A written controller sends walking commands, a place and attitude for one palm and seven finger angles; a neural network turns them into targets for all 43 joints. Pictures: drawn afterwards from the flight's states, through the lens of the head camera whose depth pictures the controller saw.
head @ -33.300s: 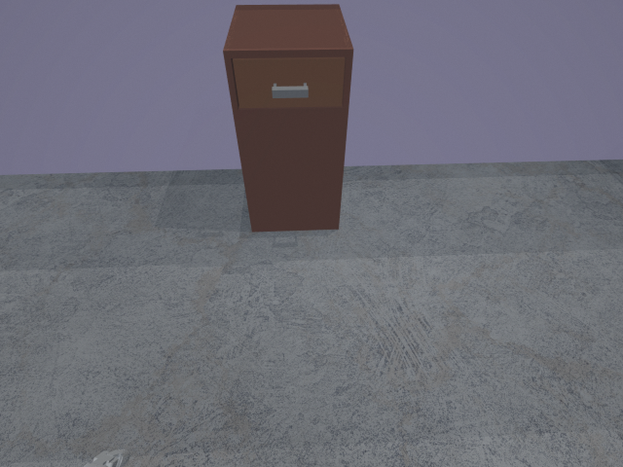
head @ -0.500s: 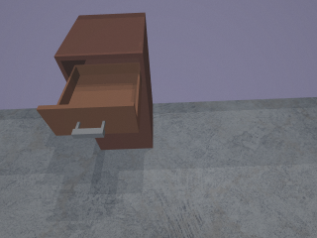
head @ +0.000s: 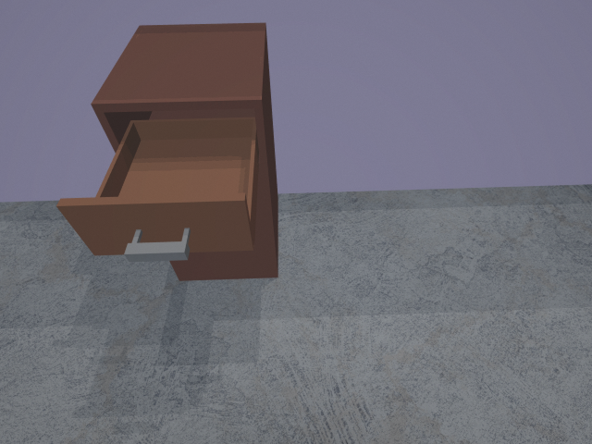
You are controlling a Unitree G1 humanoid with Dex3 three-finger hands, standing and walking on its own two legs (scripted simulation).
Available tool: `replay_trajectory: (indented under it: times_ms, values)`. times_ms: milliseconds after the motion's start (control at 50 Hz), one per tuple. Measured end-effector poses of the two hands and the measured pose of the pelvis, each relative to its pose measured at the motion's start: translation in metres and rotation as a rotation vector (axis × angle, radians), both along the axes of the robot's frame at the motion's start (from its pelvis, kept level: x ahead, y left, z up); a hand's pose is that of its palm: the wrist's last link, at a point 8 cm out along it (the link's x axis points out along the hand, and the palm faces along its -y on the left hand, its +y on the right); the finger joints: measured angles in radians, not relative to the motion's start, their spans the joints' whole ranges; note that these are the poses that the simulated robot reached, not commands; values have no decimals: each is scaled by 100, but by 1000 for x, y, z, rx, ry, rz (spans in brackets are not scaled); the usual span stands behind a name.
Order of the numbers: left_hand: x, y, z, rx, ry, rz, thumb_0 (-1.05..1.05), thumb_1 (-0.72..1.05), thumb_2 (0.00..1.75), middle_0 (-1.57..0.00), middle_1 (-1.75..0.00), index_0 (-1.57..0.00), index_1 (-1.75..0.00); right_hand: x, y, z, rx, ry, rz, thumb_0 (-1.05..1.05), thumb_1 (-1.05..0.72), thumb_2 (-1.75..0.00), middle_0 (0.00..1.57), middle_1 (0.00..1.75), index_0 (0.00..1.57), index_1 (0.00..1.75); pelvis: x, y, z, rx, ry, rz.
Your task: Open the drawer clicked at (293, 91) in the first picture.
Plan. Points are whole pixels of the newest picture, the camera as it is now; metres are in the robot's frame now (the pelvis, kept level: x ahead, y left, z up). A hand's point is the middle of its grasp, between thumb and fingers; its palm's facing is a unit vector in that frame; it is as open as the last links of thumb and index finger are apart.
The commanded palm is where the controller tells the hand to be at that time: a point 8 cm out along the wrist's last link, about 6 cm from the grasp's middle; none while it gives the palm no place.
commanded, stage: look to check the result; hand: left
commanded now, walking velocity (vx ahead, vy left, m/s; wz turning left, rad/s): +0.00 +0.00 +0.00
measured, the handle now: (160, 242) +0.48 +0.30 -0.09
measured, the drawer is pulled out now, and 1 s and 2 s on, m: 0.30 0.30 0.30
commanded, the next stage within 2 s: stand and wait in 0.52 s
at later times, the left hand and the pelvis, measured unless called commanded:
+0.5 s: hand out of the picture +0.01 +0.17 -0.17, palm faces +0.03 -0.98 -0.20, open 7.4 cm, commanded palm none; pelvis +0.02 +0.00 +0.00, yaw +0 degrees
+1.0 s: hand out of the picture +0.01 +0.16 -0.17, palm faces +0.03 -0.98 -0.20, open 7.4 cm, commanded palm none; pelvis +0.02 +0.00 +0.00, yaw +0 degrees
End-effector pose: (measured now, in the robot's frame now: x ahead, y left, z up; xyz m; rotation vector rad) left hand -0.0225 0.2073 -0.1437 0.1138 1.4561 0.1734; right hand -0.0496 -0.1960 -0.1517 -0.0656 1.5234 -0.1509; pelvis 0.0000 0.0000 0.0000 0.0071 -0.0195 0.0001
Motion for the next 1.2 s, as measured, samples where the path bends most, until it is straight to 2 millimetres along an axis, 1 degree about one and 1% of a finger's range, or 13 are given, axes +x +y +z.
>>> replay_trajectory:
  times_ms: [100, 320, 500, 680, 920, 1060, 1200]
  values:
    - [3, 0, 0, 0, 8, 0, 0, 91, 90, -20, -30, -20, -30, 9, 1, 0, -2, -9, -1, 0, -91, -90, 20, 30, 20, 30, 5, 1, 0, 0, 1, -2]
    - [17, 4, 1, 11, -5, -11, 0, 91, 90, -20, -30, -20, -30, 32, 1, -2, -1, -48, 4, 0, -91, -90, 20, 30, 20, 30, 13, 1, 0, 1, 1, -5]
    - [26, 7, 3, 24, -16, -18, 1, 91, 90, -20, -30, -20, -30, 43, -3, -2, -5, -61, 6, 0, -91, -90, 20, 30, 20, 30, 18, 0, 1, 2, 0, -7]
    - [32, 7, 3, 29, -23, -24, 1, 91, 90, -20, -30, -20, -30, 43, -9, -2, -13, -52, 7, 0, -91, -90, 20, 30, 20, 30, 20, -2, 1, 1, -1, -8]
    - [32, 4, 2, 23, -22, -24, 0, 91, 90, -20, -30, -20, -30, 36, -15, 1, -23, -30, 1, 0, -91, -90, 20, 30, 20, 30, 20, -5, 1, -2, -3, -7]
    - [32, 4, 1, 17, -20, -22, 0, 91, 90, -20, -30, -20, -30, 33, -14, 2, -29, -24, -1, 0, -91, -90, 20, 30, 20, 30, 21, -4, 1, -5, -4, -7]
    - [31, 6, 1, 13, -13, -23, 0, 91, 90, -20, -30, -20, -30, 32, -9, 2, -25, -20, -1, 0, -91, -90, 20, 30, 20, 30, 21, -1, 2, -5, -1, -9]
